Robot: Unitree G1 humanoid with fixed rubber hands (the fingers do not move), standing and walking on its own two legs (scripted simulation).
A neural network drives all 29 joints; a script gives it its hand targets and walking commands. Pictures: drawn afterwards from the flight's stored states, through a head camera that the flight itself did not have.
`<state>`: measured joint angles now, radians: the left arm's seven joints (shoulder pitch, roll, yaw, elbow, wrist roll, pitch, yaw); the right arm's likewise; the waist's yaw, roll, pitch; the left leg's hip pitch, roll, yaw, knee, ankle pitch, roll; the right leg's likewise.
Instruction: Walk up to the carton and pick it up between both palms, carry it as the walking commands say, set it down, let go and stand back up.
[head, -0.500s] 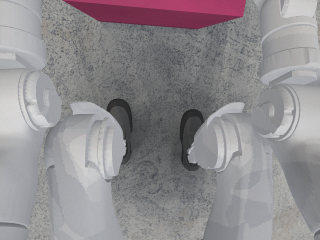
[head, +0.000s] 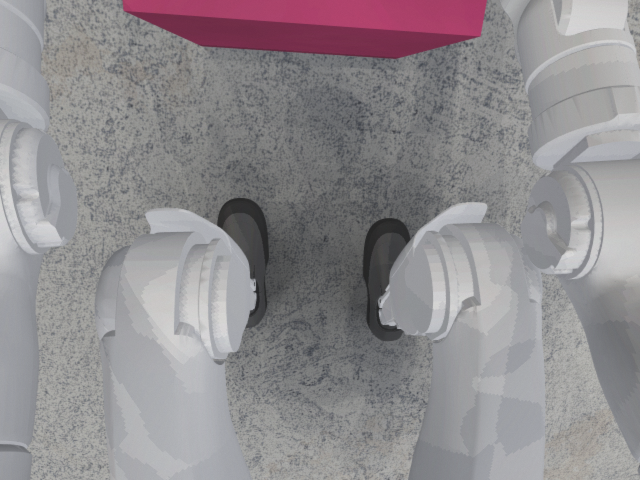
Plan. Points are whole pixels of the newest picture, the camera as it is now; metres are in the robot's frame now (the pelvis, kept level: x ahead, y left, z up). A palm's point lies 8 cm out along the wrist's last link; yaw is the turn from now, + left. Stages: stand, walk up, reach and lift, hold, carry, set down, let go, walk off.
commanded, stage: set down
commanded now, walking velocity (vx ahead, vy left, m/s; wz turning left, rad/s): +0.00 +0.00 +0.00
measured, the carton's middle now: out of the picture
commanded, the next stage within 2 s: let go in 1.46 s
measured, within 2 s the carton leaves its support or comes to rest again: neither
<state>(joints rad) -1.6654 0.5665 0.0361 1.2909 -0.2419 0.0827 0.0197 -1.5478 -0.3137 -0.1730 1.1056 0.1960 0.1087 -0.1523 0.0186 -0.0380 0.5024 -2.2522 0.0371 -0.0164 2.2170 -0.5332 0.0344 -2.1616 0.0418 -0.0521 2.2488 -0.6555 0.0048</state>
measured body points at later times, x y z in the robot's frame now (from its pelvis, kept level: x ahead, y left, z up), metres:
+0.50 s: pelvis +0.01 +0.00 +0.06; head +0.36 +0.03 +0.32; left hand +0.59 +0.27 -0.06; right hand +0.59 -0.15 -0.06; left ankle +0.12 +0.12 -0.33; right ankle +0.10 -0.11 -0.33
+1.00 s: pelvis +0.01 +0.01 +0.19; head +0.36 +0.04 +0.47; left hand +0.59 +0.28 +0.09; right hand +0.59 -0.17 +0.08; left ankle +0.12 +0.12 -0.33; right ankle +0.10 -0.11 -0.33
